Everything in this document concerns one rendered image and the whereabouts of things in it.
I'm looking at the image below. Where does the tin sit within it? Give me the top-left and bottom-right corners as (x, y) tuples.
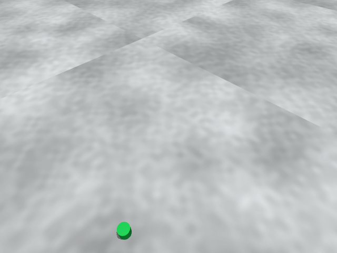
(117, 222), (132, 240)

